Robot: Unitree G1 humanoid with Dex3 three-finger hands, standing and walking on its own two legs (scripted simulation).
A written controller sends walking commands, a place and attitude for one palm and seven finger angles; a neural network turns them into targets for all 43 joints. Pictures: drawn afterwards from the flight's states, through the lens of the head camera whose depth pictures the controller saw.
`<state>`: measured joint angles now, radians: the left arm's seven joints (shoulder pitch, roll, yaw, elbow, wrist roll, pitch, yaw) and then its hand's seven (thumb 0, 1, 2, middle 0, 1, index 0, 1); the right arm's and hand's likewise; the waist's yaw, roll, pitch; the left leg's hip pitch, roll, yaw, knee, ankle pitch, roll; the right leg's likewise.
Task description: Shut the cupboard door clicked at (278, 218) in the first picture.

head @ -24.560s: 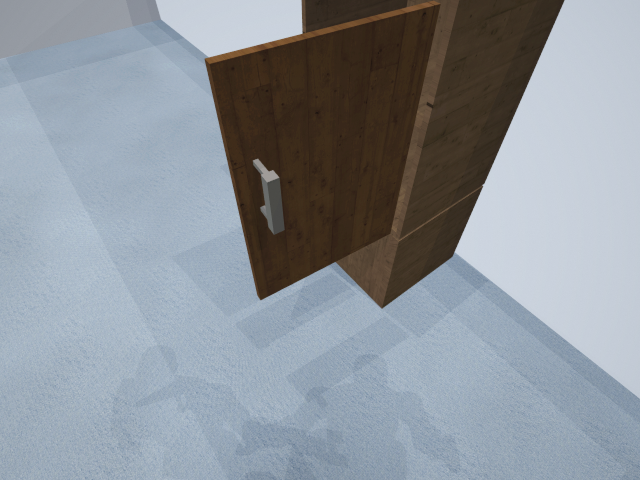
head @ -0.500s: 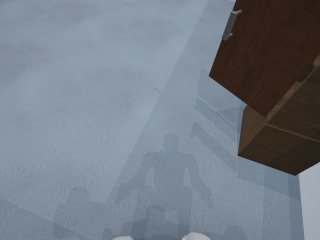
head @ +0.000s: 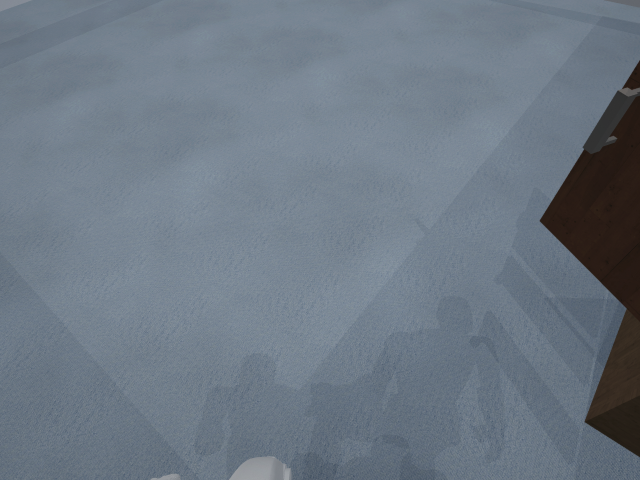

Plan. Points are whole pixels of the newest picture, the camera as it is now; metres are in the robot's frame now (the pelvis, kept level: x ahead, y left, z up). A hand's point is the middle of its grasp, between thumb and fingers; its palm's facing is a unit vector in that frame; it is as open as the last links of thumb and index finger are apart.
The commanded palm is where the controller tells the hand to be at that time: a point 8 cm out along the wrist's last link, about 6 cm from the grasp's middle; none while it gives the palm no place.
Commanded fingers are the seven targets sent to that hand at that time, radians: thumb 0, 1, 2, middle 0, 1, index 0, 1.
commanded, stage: walk to a spot facing it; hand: left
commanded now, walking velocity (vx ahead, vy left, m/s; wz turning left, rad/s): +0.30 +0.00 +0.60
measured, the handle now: (617, 119) +0.72 -0.56 +0.01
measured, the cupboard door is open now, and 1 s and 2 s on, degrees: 60 60 60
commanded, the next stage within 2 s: turn to face it in 0.36 s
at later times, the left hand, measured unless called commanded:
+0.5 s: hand (149, 441) +0.20 +0.28 -0.18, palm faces +0.32 -0.93 -0.20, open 7.4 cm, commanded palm none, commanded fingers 0.00 0.90 0.90 -0.20 -0.30 -0.20 -0.30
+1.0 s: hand (187, 328) +0.39 +0.26 -0.18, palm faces +0.14 -0.97 -0.19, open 7.3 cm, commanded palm none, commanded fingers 0.00 0.90 0.90 -0.20 -0.30 -0.20 -0.30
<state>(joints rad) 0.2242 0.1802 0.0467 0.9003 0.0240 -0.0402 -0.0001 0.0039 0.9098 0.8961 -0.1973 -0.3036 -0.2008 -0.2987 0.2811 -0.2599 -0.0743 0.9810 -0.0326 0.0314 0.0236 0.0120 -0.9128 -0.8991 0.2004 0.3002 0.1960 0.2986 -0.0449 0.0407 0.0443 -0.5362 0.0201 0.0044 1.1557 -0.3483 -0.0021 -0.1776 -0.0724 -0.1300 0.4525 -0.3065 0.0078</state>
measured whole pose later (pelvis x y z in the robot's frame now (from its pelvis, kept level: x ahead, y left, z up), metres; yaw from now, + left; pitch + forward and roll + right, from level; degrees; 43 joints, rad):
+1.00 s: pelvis +0.35 +0.07 -0.01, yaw +6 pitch +1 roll -1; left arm 0.21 0.17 0.05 0.93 0.02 0.03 0.02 0.00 0.92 0.90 -0.20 -0.30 -0.20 -0.30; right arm 0.20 -0.18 -0.04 0.97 -0.01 0.04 -0.03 0.01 -0.91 -0.90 0.20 0.30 0.20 0.30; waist 0.00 -0.01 0.11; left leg -0.45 0.04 0.00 1.01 -0.48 -0.05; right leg -0.31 0.05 0.02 0.50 -0.20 -0.03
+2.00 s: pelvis +0.40 +0.14 -0.01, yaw -30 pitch +0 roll -2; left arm 0.17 0.28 0.09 0.89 0.02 0.09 -0.03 0.01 0.91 0.90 -0.20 -0.30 -0.20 -0.30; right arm 0.21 -0.20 0.00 0.87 -0.03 0.01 -0.03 0.01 -0.91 -0.90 0.20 0.30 0.20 0.30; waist 0.00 -0.05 0.08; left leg -0.29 0.09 0.10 0.57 -0.28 0.00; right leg -0.47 0.03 0.02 1.06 -0.51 0.04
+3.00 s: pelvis +0.39 +0.11 -0.01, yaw -60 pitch +1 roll +0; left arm 0.18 0.20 0.04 0.90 0.02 0.03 0.00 0.00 0.91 0.90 -0.20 -0.30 -0.20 -0.30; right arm 0.22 -0.27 -0.05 0.95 -0.02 0.07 -0.02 0.01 -0.91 -0.90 0.20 0.30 0.20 0.30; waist -0.02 0.07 0.07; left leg -0.46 0.08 0.04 1.06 -0.47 -0.06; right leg -0.26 0.01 -0.03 0.56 -0.32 -0.03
